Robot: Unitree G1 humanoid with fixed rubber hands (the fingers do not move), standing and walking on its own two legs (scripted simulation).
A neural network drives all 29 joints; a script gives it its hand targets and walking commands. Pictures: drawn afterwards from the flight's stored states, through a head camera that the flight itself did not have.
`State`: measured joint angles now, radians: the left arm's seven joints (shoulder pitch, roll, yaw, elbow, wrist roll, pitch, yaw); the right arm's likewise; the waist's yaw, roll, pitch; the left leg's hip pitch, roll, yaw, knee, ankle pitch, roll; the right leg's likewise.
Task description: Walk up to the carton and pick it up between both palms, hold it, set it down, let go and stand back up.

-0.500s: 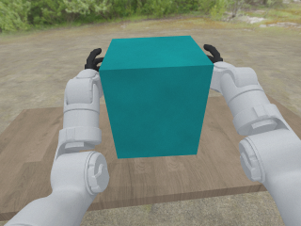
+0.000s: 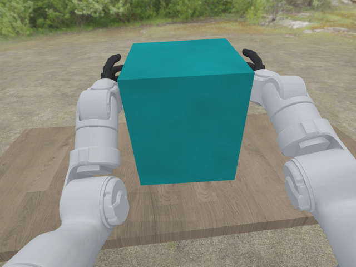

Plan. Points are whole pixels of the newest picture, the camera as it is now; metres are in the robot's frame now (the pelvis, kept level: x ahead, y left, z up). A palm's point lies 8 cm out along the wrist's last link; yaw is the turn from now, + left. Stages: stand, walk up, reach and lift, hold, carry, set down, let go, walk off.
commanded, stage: hold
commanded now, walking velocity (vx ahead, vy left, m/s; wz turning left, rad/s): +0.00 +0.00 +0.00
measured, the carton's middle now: (183, 111) +0.38 +0.00 +0.25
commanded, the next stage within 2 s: set down in 0.62 s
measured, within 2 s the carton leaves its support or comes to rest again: neither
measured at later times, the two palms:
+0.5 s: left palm (110, 89) +0.37 +0.15 +0.31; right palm (254, 83) +0.38 -0.15 +0.31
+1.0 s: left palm (102, 81) +0.38 +0.17 +0.32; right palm (245, 73) +0.39 -0.13 +0.33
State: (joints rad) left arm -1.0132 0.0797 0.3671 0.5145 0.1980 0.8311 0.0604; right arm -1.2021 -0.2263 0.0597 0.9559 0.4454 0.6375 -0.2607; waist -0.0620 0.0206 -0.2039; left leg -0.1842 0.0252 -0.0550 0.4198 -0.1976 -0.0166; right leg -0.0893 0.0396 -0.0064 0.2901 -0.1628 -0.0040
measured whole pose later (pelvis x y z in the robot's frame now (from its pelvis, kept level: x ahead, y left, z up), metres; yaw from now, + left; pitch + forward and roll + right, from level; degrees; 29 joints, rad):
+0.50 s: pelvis +0.00 +0.00 +0.00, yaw +0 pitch -2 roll -2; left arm -1.02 0.08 0.38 0.53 0.20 0.83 0.06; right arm -1.20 -0.22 0.06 0.96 0.44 0.63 -0.26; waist -0.06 0.02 -0.20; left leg -0.18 0.03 -0.05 0.41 -0.19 -0.02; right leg -0.09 0.04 0.00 0.29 -0.16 0.00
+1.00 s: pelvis +0.00 -0.01 +0.00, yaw +1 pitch -2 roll -1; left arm -1.10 0.09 0.44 0.64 0.24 0.67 0.04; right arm -1.27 -0.18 -0.09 1.08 0.32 0.49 -0.23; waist -0.04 0.00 -0.18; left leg -0.17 0.01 -0.07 0.39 -0.18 -0.02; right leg -0.09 0.03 -0.02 0.30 -0.17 -0.01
